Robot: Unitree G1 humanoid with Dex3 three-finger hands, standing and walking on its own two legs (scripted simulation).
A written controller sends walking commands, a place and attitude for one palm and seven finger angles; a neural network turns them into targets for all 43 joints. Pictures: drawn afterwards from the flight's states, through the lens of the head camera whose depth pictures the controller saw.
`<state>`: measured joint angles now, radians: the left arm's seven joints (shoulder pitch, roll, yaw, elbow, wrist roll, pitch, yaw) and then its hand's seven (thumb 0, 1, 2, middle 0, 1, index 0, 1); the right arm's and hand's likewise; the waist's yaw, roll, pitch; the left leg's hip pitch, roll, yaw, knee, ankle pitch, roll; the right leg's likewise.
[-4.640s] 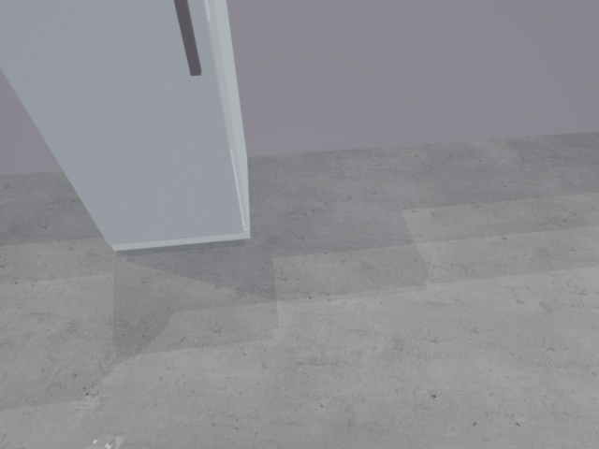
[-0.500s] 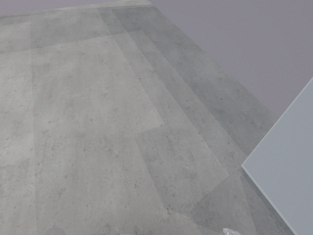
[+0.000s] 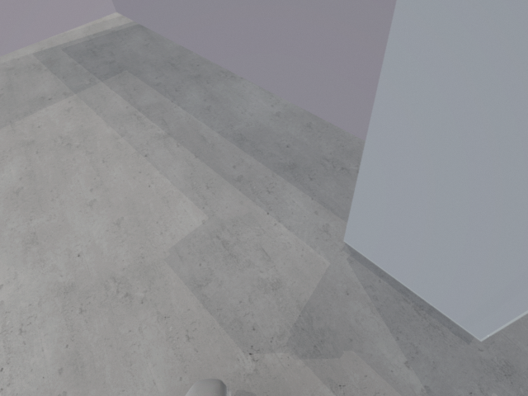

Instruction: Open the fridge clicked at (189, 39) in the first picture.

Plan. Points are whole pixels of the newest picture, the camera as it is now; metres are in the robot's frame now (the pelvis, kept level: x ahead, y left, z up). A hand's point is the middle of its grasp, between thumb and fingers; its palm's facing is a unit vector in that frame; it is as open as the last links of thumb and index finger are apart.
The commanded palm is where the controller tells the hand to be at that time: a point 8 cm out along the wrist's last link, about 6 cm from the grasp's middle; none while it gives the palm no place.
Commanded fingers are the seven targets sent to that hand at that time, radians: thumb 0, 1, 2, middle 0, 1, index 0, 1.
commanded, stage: turn to face it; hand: right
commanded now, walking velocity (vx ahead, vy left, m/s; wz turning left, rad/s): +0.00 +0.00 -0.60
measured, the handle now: out of the picture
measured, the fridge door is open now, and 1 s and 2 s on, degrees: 0 0 0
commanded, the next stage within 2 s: take the last steps up to it in 1.12 s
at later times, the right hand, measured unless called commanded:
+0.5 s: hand out of the picture +0.03 -0.16 -0.15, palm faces +0.30 +0.90 -0.30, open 7.4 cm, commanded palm none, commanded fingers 0.00 -0.90 -0.90 0.20 0.30 0.20 0.30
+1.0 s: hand out of the picture -0.17 -0.16 -0.19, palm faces +0.59 +0.77 -0.25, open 7.4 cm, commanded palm none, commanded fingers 0.00 -0.90 -0.90 0.20 0.30 0.20 0.30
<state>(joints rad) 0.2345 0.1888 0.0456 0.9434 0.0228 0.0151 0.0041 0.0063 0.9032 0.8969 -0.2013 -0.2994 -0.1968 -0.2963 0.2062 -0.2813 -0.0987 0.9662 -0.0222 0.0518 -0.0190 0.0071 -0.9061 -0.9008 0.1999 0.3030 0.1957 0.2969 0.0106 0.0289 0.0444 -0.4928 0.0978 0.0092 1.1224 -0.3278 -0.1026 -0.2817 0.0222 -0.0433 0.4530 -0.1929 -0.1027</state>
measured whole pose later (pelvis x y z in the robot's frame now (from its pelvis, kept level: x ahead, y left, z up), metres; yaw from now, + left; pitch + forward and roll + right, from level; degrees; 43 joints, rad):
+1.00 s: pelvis -0.05 +0.03 -0.01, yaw -34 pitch +0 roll +1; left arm 0.08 0.22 0.04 0.90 0.02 0.02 -0.01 0.01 0.90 0.90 -0.20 -0.30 -0.19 -0.30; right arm 0.27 -0.28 -0.07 0.99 -0.02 0.07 -0.02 0.01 -0.90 -0.90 0.20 0.30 0.20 0.30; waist -0.04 0.05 0.09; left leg -0.41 0.13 0.08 1.06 -0.51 -0.08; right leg -0.24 -0.01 -0.07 0.57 -0.33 -0.04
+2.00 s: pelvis +0.02 -0.11 -0.01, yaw -41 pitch -2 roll +1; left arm 0.20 0.15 0.05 1.03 0.02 -0.07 0.03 -0.02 0.95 0.90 -0.20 -0.30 -0.20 -0.30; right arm 0.37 -0.15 -0.05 1.15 -0.03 0.00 -0.01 0.01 -0.91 -0.90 0.20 0.30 0.20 0.30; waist -0.01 0.04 0.03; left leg -0.43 0.11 0.08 1.12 -0.35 -0.01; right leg -0.20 -0.03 -0.18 0.48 -0.25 -0.06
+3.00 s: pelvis +0.06 -0.15 +0.00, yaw -41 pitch -1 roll +0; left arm 0.26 0.14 0.03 1.07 0.03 0.00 0.04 0.01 0.92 0.90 -0.20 -0.30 -0.20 -0.30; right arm 0.32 -0.18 -0.04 1.13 -0.02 0.05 -0.02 0.01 -0.91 -0.90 0.20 0.30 0.20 0.30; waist 0.01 0.03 0.02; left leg -0.24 0.04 0.02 0.67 -0.41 -0.04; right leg -0.19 -0.01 -0.09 0.38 -0.18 -0.04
